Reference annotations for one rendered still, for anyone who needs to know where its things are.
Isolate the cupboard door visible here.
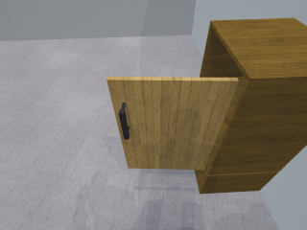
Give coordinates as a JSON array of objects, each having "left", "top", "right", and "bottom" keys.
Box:
[{"left": 106, "top": 77, "right": 239, "bottom": 171}]

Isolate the handle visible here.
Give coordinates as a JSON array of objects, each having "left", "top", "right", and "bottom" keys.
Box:
[{"left": 118, "top": 103, "right": 130, "bottom": 140}]

